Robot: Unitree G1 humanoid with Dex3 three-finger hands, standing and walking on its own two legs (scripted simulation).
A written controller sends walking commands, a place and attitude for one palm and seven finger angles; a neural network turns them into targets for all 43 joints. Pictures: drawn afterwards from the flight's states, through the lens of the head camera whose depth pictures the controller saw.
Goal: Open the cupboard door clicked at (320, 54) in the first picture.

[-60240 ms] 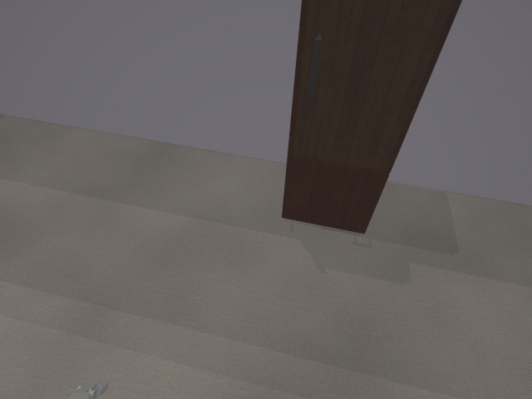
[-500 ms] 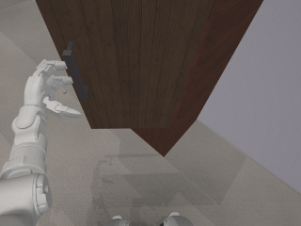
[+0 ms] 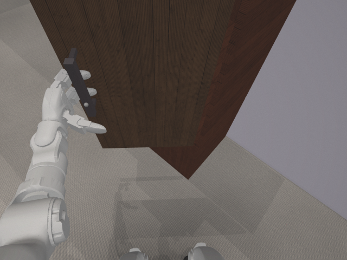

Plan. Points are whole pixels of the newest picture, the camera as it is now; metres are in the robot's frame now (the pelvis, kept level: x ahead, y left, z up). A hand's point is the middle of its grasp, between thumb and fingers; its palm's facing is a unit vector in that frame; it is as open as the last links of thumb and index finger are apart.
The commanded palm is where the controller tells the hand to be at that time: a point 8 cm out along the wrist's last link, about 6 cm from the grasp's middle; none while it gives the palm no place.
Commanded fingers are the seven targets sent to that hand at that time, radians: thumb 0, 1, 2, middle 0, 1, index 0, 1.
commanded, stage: slide the fingers in behind the handle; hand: left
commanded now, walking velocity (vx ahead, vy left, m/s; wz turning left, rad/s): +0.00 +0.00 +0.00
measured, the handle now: (83, 85) +0.51 +0.21 +0.08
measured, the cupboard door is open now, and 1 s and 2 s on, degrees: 44 44 72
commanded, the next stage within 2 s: close the thumb around the handle in 0.50 s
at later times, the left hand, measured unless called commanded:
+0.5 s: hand (87, 105) +0.45 +0.19 +0.07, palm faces +0.02 -1.00 +0.00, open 14.0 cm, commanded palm +0.43 +0.24 +0.08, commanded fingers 0.00 -0.50 0.30 -0.30 -1.20 -0.30 -1.20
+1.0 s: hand (85, 106) +0.45 +0.20 +0.07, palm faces +0.02 -1.00 +0.00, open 9.5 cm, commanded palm +0.43 +0.24 +0.08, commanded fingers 0.00 0.68 0.80 -0.38 -1.33 -0.38 -1.33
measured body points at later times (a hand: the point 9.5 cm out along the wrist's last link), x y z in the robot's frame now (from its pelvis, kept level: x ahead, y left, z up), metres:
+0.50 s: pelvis +0.00 +0.00 +0.00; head +0.09 +0.01 +0.44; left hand +0.45 +0.24 +0.07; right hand +0.05 -0.27 -0.11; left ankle -0.01 +0.09 -0.69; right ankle +0.02 -0.11 -0.69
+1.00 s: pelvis +0.00 +0.01 +0.00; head +0.09 +0.02 +0.44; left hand +0.45 +0.25 +0.07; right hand +0.05 -0.26 -0.11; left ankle -0.01 +0.09 -0.69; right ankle +0.02 -0.11 -0.69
